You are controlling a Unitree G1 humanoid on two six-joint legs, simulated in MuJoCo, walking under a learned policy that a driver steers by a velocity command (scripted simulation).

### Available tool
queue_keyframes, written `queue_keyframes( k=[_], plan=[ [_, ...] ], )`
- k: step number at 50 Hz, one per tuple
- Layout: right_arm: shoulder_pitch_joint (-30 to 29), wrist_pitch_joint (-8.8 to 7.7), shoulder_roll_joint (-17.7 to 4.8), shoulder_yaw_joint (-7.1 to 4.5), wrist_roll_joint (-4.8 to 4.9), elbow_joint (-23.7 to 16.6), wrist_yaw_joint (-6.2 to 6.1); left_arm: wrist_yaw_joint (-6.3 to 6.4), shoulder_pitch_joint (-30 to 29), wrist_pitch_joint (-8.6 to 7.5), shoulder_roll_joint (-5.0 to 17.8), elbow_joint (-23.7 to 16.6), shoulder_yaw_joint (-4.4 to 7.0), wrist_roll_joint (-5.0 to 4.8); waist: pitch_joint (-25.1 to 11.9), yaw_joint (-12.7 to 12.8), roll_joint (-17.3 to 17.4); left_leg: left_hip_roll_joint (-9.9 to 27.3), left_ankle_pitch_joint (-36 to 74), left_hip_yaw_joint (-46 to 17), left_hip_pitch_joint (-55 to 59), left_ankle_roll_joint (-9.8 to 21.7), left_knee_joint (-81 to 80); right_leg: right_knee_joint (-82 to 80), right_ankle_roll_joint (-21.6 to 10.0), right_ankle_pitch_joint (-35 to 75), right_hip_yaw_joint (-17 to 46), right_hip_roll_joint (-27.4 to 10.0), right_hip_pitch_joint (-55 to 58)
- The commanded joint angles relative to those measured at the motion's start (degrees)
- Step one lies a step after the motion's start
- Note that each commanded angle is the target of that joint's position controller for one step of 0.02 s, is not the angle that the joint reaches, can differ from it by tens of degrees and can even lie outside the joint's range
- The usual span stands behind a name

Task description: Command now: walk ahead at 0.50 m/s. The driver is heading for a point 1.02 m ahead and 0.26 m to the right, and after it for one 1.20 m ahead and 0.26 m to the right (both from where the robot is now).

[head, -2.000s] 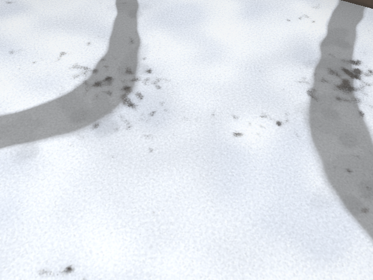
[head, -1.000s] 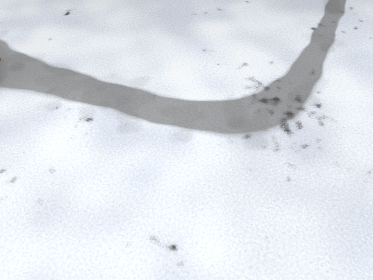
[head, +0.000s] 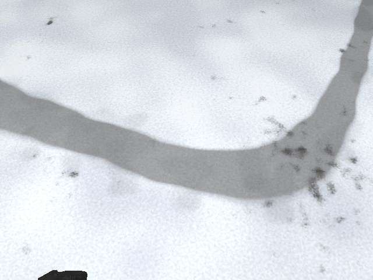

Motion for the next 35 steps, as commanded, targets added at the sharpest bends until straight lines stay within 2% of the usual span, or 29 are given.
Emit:
queue_keyframes(
  k=[1,2,4,6,8,12,15,17,20,21,22,23,24,25,26,27,28,29,31,33,35],
  plan=[
    [-5.68,-2.37,-7.30,-1.54,0.01,-7.12,-0.02,0.55,9.37,0.00,7.60,-0.29,2.42,0.32,-6.78,5.15,-2.24,6.04,5.80,-1.23,-27.11,0.25,8.72,-17.22,-10.72,1.12,25.30,-17.33,26.37],
    [-4.49,-1.81,-6.81,-1.76,-0.44,-6.80,-0.05,0.46,7.92,-0.37,6.47,-0.46,2.06,0.95,-6.03,3.03,-3.65,7.69,8.22,-1.69,-23.32,0.08,6.43,-18.92,-10.29,4.44,22.06,-15.67,21.60],
    [-1.93,-0.55,-4.60,-1.39,-0.57,-5.72,-0.15,0.27,7.13,-1.09,6.36,0.09,2.17,0.64,-5.67,1.24,-4.79,8.24,9.94,-1.05,-19.62,-0.94,3.75,-22.10,-11.16,7.07,18.33,-14.31,16.95],
    [-3.77,0.17,-3.81,-1.20,-1.04,-6.30,-0.42,0.43,7.52,-1.57,7.47,1.27,2.49,0.33,-3.52,0.92,-4.34,8.78,12.74,-0.51,-21.00,-2.11,-0.35,-24.40,-11.68,8.98,14.94,-13.95,14.47],
    [-8.19,0.09,-3.40,-1.02,-1.37,-7.60,-0.51,0.95,8.92,-1.39,8.31,2.40,2.72,0.35,-1.79,2.02,-3.60,9.24,18.92,-0.36,-23.91,-2.98,-6.67,-25.63,-11.32,9.68,12.47,-13.30,15.21],
    [-16.01,-0.90,-1.96,-0.42,-1.14,-9.24,0.30,1.57,11.70,-0.58,9.68,4.11,2.91,-0.24,-0.21,4.99,-3.34,7.46,30.55,1.46,-22.20,-2.97,-21.58,-25.68,-8.73,9.21,7.52,-11.14,16.97],
    [-21.20,-1.38,-2.13,-0.32,-0.61,-10.91,1.13,1.62,15.14,0.10,10.77,6.06,3.15,-0.68,0.80,7.14,-3.45,6.12,31.65,2.29,-21.75,-2.52,-27.27,-24.35,-8.52,7.81,7.76,-12.81,20.64],
    [-23.31,-1.64,-2.68,-0.45,-0.42,-12.01,1.77,1.76,16.25,0.77,11.07,7.09,3.30,-0.87,1.33,7.37,-3.82,5.57,28.91,2.00,-22.77,-1.38,-29.94,-22.49,-8.05,8.71,8.59,-14.62,24.62],
    [-21.52,-2.02,-4.22,-1.00,-0.53,-12.11,2.38,2.24,15.71,1.74,11.99,7.92,3.72,-1.09,-0.09,5.21,-4.99,4.24,22.69,2.73,-18.98,1.00,-32.66,-17.91,-6.50,15.58,9.44,-16.39,28.92],
    [-17.56,-2.11,-5.22,-1.61,-0.68,-11.11,2.28,2.37,14.43,2.04,12.27,7.84,3.75,-1.13,-2.37,2.55,-5.21,2.66,22.16,4.34,-12.84,2.16,-34.39,-13.18,-5.50,23.56,8.15,-15.25,28.77],
    [-9.71,-2.10,-7.60,-2.94,-0.89,-8.65,1.83,2.47,14.29,2.29,11.01,7.77,3.25,-0.86,-7.69,-1.09,-4.10,1.38,23.02,5.56,-1.27,3.83,-35.19,-3.54,-3.99,29.50,5.71,-12.19,26.33],
    [0.49,-1.91,-11.71,-4.23,-1.36,-6.75,1.20,2.66,14.55,2.16,8.09,6.34,1.90,0.41,-16.45,-4.90,1.13,10.07,25.76,-3.72,15.59,7.36,-32.84,13.06,-1.71,18.57,3.02,-8.97,16.24],
    [3.40,-1.53,-16.62,-5.29,-1.67,-5.81,1.21,2.23,21.40,0.94,1.70,5.03,0.01,0.27,-22.51,-1.41,16.34,22.50,14.60,-30.55,34.32,16.63,-38.16,32.76,2.40,-16.66,2.12,1.74,-7.49],
    [3.64,-1.50,-10.69,-3.82,-0.84,-6.16,1.31,1.90,18.49,-0.17,6.90,5.86,1.00,-0.77,-22.42,-3.90,12.07,22.73,6.44,-37.21,34.18,16.65,-43.42,39.89,2.23,-24.74,9.76,0.18,-14.63],
    [-0.17,-1.57,-8.54,-3.00,-0.93,-6.57,1.19,1.54,13.59,-0.85,9.93,4.33,1.94,-2.16,-14.25,-3.50,8.80,21.03,7.06,-29.24,27.91,14.29,-44.45,41.19,1.48,-20.52,9.31,-2.72,-18.33],
    [-3.75,-1.53,-7.28,-2.62,-1.23,-7.11,1.08,1.67,10.67,-0.97,9.43,3.77,1.79,-2.14,-10.08,-2.13,4.32,19.13,11.76,-22.34,20.81,12.83,-45.32,39.26,1.43,-15.53,7.92,-5.49,-17.12],
    [-6.40,-1.64,-5.64,-2.19,-1.54,-7.22,1.17,1.75,9.10,-0.72,8.90,3.57,1.94,-1.35,-6.50,-0.84,2.69,17.27,16.64,-17.60,14.57,12.16,-47.16,35.95,1.84,-12.03,7.57,-7.13,-15.57],
    [-7.91,-2.02,-4.39,-1.79,-2.06,-7.26,1.16,1.73,10.12,-0.05,8.37,3.94,2.18,-1.17,-5.62,0.92,3.81,15.88,19.92,-13.92,10.51,11.42,-48.93,34.08,2.10,-9.39,8.22,-8.57,-12.14],
    [-8.41,-2.92,-4.48,-2.04,-2.03,-6.36,1.19,1.83,12.21,1.40,6.10,4.83,1.91,-1.36,-4.76,2.25,4.33,15.12,23.87,-8.82,6.18,11.60,-51.95,32.26,3.02,-7.26,8.48,-8.75,-8.92],
    [-8.17,-3.53,-5.56,-2.48,-2.20,-5.16,0.90,2.14,10.75,2.30,5.21,4.19,1.86,-1.28,-2.67,2.51,3.38,15.09,27.22,-4.31,4.60,11.63,-54.01,29.46,3.97,-3.77,9.46,-8.56,-10.96],
    [-7.50,-3.54,-6.12,-2.72,-2.38,-4.09,0.44,2.20,8.40,2.45,4.94,3.35,1.95,-1.05,-1.56,1.96,2.57,14.69,30.05,-0.43,5.83,11.07,-54.76,24.61,4.58,1.93,10.30,-8.08,-13.69]
  ],
)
